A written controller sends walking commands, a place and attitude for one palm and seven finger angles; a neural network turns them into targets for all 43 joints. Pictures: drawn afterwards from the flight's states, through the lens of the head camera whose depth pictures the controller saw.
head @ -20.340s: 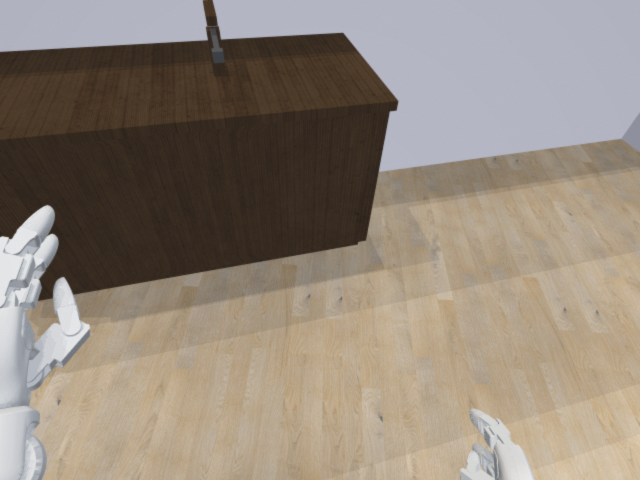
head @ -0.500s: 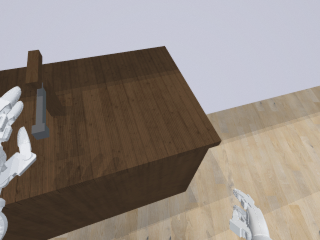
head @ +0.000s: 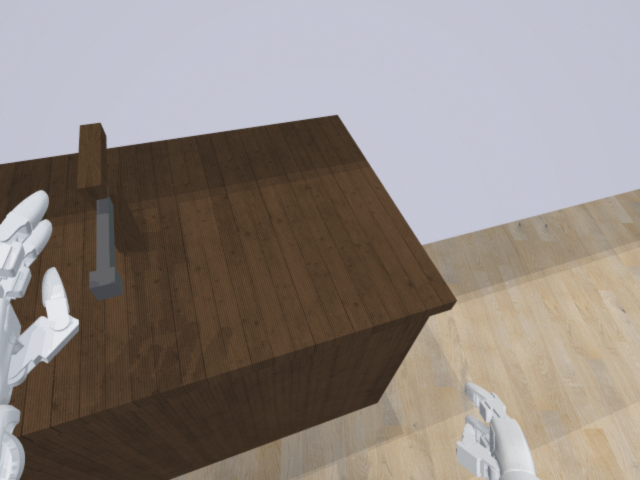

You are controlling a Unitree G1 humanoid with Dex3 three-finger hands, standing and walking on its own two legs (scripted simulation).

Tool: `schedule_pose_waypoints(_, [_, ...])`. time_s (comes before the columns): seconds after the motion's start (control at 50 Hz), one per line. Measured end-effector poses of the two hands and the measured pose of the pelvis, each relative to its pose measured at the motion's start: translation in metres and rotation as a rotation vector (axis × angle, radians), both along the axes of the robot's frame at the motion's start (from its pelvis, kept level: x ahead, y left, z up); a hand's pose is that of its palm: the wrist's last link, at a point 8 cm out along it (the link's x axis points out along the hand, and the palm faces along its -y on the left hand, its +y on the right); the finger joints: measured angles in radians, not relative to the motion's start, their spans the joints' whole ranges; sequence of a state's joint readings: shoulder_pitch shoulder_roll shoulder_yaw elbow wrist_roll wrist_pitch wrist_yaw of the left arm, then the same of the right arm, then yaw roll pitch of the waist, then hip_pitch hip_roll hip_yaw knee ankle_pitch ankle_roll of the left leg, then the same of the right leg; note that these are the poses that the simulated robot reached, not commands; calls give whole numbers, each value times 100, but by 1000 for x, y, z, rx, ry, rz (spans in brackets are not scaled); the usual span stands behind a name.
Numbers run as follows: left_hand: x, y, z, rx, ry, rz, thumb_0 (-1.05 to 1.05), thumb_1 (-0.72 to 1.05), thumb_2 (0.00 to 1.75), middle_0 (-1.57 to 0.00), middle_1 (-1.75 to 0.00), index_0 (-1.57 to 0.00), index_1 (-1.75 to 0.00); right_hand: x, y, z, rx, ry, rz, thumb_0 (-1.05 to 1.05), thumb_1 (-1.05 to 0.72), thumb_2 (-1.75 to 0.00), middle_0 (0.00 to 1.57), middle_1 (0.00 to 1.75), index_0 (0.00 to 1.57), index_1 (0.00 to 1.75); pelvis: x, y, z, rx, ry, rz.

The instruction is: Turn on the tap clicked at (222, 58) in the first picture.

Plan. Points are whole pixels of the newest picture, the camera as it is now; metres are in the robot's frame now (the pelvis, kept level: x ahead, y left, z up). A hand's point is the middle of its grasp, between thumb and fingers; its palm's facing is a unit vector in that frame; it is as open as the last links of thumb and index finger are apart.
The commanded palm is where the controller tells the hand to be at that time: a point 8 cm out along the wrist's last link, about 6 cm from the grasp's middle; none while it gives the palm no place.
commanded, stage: come to a stop and stand still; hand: left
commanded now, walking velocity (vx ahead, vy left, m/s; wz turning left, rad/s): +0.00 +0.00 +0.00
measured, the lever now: (106, 283) +0.31 +0.29 +0.06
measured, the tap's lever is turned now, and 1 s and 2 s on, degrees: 0 0 0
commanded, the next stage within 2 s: look again from close up in 1.24 s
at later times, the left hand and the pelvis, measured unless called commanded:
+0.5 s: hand (35, 332) +0.20 +0.27 +0.15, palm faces +0.37 -0.85 -0.38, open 7.4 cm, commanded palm +0.14 +0.31 +0.17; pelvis -0.01 +0.02 +0.00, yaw +1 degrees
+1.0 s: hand (86, 325) +0.21 +0.23 +0.15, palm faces +0.37 -0.85 -0.38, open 7.4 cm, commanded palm +0.15 +0.27 +0.17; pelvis +0.00 -0.01 +0.00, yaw +1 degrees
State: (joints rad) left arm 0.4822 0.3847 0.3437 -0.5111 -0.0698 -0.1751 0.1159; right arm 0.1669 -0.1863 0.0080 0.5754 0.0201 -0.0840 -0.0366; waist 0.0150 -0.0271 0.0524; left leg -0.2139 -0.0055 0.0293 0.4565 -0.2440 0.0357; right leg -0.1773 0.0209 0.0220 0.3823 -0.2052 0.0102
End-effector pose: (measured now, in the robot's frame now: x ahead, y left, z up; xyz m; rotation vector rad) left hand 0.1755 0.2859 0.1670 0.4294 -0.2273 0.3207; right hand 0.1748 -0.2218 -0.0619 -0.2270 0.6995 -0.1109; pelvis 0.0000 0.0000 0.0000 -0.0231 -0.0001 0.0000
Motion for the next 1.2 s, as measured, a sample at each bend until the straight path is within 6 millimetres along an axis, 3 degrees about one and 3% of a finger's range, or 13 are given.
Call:
schedule_pose_waypoints(0.16, [-7,23,4,-7,-53,15,1,89,90,-21,-30,-21,-30,2,35,3,12,-15,55,1,-91,-90,20,30,20,30,-3,18,0,-1,-3,14])
schedule_pose_waypoints(0.32, [-12,31,3,1,-43,19,1,89,90,-21,-30,-21,-30,-10,47,-5,29,19,67,1,-91,-90,20,30,21,30,-8,26,0,-2,-3,19])
schedule_pose_waypoints(0.6, [-11,16,4,26,-19,10,1,89,90,-21,-30,-21,-30,-26,20,-13,20,58,23,1,-91,-90,20,30,20,30,-10,15,0,-1,-2,22])
schedule_pose_waypoints(0.88, [-6,-6,0,2,15,30,1,89,90,-21,-30,-21,-30,-12,-10,-9,12,22,6,1,-91,-90,20,30,20,30,-4,-6,1,0,2,18])
schedule_pose_waypoints(1.2, [4,-16,1,3,29,32,1,89,90,-21,-30,-21,-30,1,-16,-9,23,24,7,1,-91,-90,20,30,20,30,5,-16,1,1,8,15])
